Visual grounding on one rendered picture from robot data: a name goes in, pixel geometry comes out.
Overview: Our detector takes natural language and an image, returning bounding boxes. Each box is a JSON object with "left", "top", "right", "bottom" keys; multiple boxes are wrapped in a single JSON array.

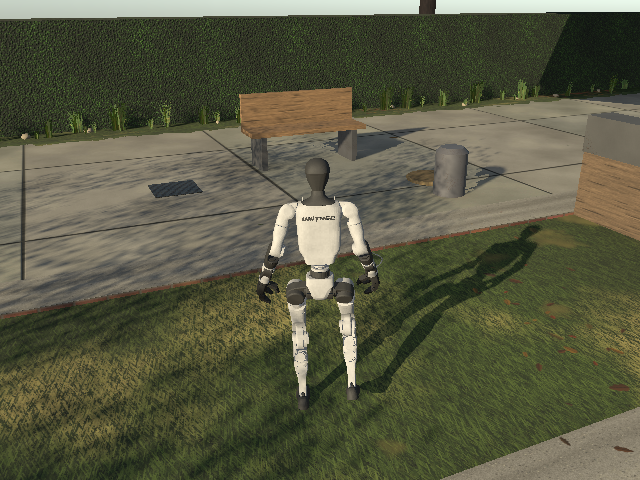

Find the robot left forearm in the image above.
[{"left": 259, "top": 242, "right": 279, "bottom": 284}]

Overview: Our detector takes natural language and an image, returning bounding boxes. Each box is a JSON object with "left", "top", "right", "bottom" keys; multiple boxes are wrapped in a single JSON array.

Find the robot right forearm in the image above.
[{"left": 358, "top": 240, "right": 378, "bottom": 278}]

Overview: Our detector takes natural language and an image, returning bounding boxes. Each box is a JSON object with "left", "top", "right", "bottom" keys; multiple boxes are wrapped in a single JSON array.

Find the robot left hand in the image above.
[{"left": 256, "top": 280, "right": 280, "bottom": 304}]

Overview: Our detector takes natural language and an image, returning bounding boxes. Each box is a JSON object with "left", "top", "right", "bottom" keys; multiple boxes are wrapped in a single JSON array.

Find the robot right hand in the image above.
[{"left": 356, "top": 273, "right": 380, "bottom": 294}]

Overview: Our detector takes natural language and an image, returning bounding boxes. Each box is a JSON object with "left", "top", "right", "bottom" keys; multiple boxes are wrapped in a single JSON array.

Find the robot left upper arm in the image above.
[{"left": 269, "top": 202, "right": 298, "bottom": 258}]

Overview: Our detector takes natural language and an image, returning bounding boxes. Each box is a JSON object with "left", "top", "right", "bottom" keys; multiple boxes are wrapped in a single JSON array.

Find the robot left foot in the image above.
[{"left": 296, "top": 385, "right": 310, "bottom": 410}]

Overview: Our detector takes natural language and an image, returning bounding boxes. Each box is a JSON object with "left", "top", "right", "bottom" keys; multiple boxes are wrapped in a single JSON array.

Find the robot right thigh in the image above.
[{"left": 333, "top": 277, "right": 355, "bottom": 336}]

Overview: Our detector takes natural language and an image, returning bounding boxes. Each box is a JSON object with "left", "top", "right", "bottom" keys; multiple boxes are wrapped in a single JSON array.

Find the robot right upper arm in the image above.
[{"left": 339, "top": 201, "right": 368, "bottom": 256}]

